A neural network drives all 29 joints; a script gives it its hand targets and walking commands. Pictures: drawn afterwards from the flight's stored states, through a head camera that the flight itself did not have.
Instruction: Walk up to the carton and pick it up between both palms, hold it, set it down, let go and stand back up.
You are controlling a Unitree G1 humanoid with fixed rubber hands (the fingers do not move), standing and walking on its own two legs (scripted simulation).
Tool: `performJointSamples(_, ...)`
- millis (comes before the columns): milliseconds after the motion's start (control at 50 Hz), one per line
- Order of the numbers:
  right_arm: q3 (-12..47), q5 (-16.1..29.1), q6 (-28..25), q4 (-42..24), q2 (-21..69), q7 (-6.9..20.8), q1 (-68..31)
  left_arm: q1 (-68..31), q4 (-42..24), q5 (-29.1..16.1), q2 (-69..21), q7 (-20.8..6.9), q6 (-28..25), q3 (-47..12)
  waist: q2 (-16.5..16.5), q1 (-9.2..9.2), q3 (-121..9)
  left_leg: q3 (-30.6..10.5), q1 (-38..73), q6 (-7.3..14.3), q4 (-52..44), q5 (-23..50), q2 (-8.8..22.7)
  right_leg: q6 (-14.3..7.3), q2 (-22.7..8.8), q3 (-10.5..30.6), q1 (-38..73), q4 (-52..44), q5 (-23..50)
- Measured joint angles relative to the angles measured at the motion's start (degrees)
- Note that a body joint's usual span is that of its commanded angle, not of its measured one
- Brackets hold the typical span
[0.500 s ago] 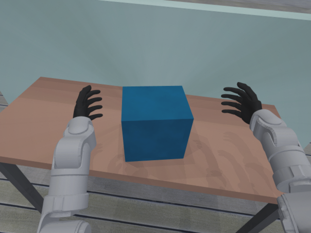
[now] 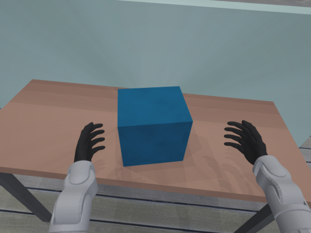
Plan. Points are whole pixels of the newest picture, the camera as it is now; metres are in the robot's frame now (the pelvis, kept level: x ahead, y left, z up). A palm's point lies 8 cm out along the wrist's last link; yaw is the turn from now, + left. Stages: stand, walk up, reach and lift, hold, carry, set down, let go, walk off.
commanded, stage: set down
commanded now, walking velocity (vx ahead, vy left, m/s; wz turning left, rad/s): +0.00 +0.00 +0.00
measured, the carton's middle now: (151, 126) +0.45 +0.01 +0.01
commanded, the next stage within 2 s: none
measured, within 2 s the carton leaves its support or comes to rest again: neither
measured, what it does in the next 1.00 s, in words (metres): stands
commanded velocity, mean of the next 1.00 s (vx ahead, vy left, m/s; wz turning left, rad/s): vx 0.00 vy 0.00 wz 0.00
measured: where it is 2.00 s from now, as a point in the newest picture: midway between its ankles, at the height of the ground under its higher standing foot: outside the picture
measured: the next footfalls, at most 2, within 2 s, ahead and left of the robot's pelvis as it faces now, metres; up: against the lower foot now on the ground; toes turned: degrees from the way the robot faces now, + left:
none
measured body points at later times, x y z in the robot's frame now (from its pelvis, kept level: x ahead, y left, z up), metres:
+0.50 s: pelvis +0.00 -0.02 +0.00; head -0.01 +0.00 +0.45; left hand +0.24 +0.16 +0.04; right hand +0.24 -0.26 +0.04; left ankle +0.00 +0.14 -0.75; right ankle +0.00 -0.07 -0.75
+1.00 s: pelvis +0.02 +0.01 +0.00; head +0.02 +0.03 +0.45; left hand +0.21 +0.17 -0.02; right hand +0.19 -0.25 -0.01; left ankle +0.00 +0.14 -0.75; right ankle +0.00 -0.07 -0.75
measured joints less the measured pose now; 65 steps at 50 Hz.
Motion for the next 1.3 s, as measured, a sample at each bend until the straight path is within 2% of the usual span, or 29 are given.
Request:
performJointSamples(140, -0.94, -2.88, -4.25, -3.98, 1.16, 1.33, 9.05, 5.58, 1.05, 1.32, -1.60, 0.20, -6.57, -0.42, 0.80, 1.04, 0.41, 1.14, 1.59, 0.13, -1.36, 0.07, 0.12, 0.08, 0.19, 1.26, 0.81, -0.51, 0.08)
performJointSamples(400, -3.43, -4.81, -10.73, -2.94, 2.16, 3.25, 14.95, 10.93, 4.99, 0.41, -0.37, 1.67, -17.08, -4.06, -1.85, 2.80, 0.84, 0.75, 0.43, -1.13, -1.57, 0.70, 1.12, -1.22, 1.21, 0.93, -0.59, -0.24, 0.47)
performJointSamples(640, -1.53, -7.20, -15.38, -5.70, 6.29, 1.31, 22.96, 17.68, 10.13, 0.22, 1.34, 0.16, -24.81, -3.82, -0.58, 1.69, 1.10, 0.38, 0.71, -0.58, -0.49, -0.39, 0.90, -1.08, 1.24, 1.17, -0.15, 0.47, -0.32)
performJointSamples(780, -1.95, -7.80, -17.55, -6.27, 6.42, 1.79, 26.85, 20.97, 9.94, -0.71, 1.66, 0.44, -28.72, -5.52, -0.58, 1.76, 0.89, 0.93, 0.63, -0.23, -0.59, -0.69, 0.39, -0.29, 0.77, 1.89, -0.23, 0.13, -0.41)
performJointSamples(840, -1.89, -7.91, -18.47, -5.47, 6.24, 2.37, 27.50, 21.63, 10.44, -0.35, 1.35, 0.58, -29.81, -6.19, -0.78, 1.86, 0.92, 1.08, 0.63, 0.14, -0.58, -0.86, 0.18, 0.06, 0.56, 2.09, -0.10, -0.21, -0.37)
performJointSamples(960, -1.28, -8.78, -19.05, 1.49, 5.71, 3.81, 27.03, 22.45, 14.47, 1.42, 0.22, 0.72, -29.49, -6.63, -1.21, 1.97, 1.64, 1.29, 0.42, 0.64, -0.07, -1.41, -0.07, 0.55, 0.30, 2.32, 0.09, -0.62, -0.40)
performJointSamples(1080, -1.53, -9.33, -21.34, 5.88, 5.72, 4.25, 26.75, 22.81, 15.31, 2.20, 0.96, 1.27, -30.85, -5.86, -1.01, 2.27, 0.98, 1.17, -0.89, 0.78, 1.37, -2.42, 0.05, 0.68, 0.40, 2.20, -0.59, -0.48, -0.74)
performJointSamples(1220, -0.62, -10.32, -22.29, 10.37, 6.09, 3.01, 24.75, 22.77, 19.91, 2.32, 2.54, -1.31, -30.50, -4.47, -0.42, 1.91, 0.74, 0.47, 0.19, 0.79, 1.86, -3.06, 0.09, 0.68, 0.41, 1.53, 1.24, -1.13, -1.03)
performJointSamples(1300, -0.65, -11.40, -22.28, 10.81, 7.22, 1.68, 24.63, 23.15, 21.95, 1.88, 3.85, -2.85, -30.08, -3.77, -0.83, 1.57, 1.18, 0.02, 1.17, 0.75, 1.69, -2.97, -0.02, 0.67, 0.30, 1.08, 2.39, -1.35, -1.10)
